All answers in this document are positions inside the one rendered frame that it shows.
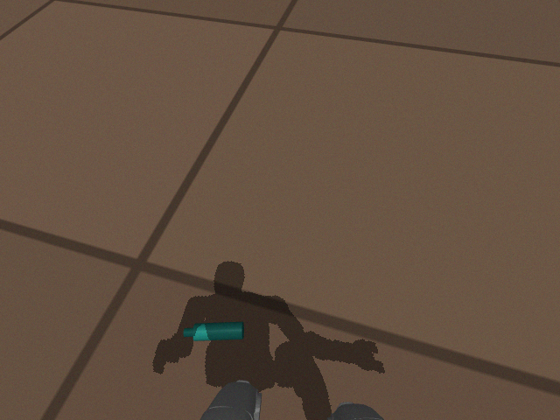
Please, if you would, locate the bottle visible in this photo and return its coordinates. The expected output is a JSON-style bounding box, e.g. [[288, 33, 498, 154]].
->
[[184, 322, 244, 341]]

